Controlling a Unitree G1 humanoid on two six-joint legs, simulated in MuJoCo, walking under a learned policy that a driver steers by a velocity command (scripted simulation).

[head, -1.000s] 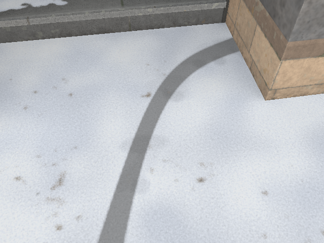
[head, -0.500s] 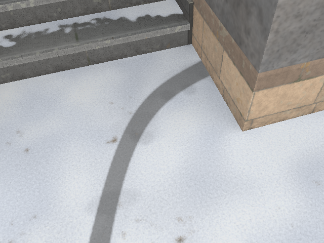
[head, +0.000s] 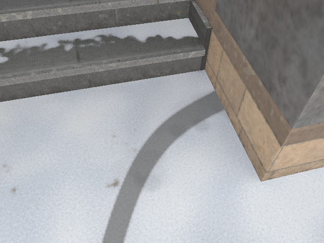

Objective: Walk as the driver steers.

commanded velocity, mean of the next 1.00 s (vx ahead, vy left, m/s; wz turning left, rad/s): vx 0.28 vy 0.00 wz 0.11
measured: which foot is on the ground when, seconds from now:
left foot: down 0.00-0.44, up 0.46-0.84, down 0.86-1.00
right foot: up 0.00-0.40, down 0.42-0.86, up 0.88-1.00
